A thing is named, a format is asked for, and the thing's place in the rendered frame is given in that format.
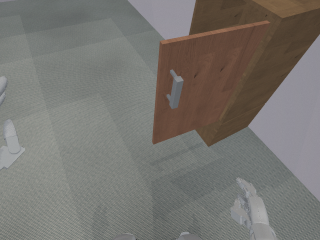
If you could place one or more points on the robot left hand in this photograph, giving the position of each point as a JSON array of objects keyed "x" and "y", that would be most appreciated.
[{"x": 10, "y": 153}]

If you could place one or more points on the robot right hand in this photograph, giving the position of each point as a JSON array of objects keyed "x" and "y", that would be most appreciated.
[{"x": 254, "y": 210}]

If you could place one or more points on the cupboard door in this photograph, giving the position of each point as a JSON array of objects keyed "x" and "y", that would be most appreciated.
[{"x": 211, "y": 65}]

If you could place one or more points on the right robot forearm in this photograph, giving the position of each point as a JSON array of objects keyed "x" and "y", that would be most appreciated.
[{"x": 261, "y": 231}]

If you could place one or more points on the robot right shin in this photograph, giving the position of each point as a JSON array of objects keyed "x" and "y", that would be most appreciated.
[{"x": 184, "y": 233}]

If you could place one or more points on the handle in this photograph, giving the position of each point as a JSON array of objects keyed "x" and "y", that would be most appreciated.
[{"x": 176, "y": 90}]

